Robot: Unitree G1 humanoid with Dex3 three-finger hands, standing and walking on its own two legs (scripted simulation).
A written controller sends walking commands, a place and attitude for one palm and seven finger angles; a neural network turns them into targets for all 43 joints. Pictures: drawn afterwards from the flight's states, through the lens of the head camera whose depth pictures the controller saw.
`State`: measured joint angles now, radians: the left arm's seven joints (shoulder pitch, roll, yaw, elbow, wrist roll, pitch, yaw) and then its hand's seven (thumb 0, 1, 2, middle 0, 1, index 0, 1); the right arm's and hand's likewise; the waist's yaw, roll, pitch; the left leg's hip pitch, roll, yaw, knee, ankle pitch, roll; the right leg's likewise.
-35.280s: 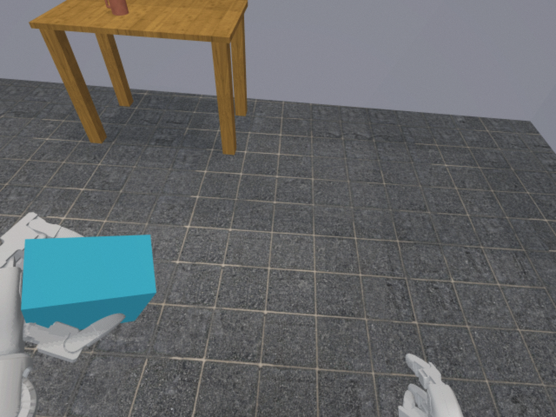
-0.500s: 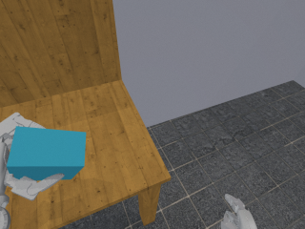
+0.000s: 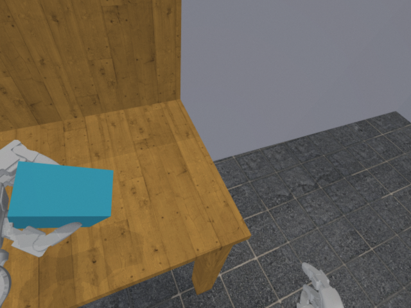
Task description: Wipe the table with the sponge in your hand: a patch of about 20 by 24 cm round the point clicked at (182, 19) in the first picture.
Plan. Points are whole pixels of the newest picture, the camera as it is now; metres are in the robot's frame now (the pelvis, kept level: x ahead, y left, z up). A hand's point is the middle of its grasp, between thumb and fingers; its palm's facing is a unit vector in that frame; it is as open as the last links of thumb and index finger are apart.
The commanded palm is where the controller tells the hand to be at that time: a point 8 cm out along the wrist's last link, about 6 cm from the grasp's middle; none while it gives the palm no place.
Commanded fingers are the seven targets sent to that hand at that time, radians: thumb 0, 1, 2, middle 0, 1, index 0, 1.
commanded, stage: come to a stop and stand still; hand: left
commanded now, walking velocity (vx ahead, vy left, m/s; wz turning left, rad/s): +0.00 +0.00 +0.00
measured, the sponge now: (73, 200) +0.23 +0.23 +0.13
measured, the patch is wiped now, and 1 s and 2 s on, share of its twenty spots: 0.00 0.00 0.00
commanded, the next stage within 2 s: look again from close up in 0.54 s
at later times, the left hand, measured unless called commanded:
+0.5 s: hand (6, 196) +0.21 +0.30 +0.16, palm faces +0.38 -0.85 -0.36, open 10.5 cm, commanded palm +0.16 +0.33 +0.18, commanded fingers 0.00 0.10 1.30 -1.20 -1.60 -1.20 -1.60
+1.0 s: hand (32, 199) +0.22 +0.27 +0.15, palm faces +0.36 -0.86 -0.37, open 10.5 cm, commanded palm +0.16 +0.30 +0.18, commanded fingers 0.00 0.10 1.30 -1.20 -1.60 -1.20 -1.60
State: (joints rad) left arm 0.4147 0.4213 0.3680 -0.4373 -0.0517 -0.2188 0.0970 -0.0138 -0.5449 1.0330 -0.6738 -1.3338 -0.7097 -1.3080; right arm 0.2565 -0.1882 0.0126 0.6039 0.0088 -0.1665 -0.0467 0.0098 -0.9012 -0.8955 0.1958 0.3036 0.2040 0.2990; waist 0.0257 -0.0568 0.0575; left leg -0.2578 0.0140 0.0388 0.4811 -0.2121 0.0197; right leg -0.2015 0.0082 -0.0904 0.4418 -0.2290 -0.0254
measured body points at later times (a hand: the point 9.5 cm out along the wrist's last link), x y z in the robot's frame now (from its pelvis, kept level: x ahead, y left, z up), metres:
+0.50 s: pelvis +0.00 +0.05 +0.00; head +0.02 +0.09 +0.45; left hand +0.19 +0.34 +0.18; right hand +0.18 -0.16 -0.06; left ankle +0.03 +0.11 -0.74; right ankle +0.01 -0.10 -0.74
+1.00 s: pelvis +0.00 +0.02 +0.00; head +0.01 +0.05 +0.45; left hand +0.19 +0.31 +0.17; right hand +0.17 -0.21 -0.07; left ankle +0.03 +0.11 -0.74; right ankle +0.01 -0.10 -0.74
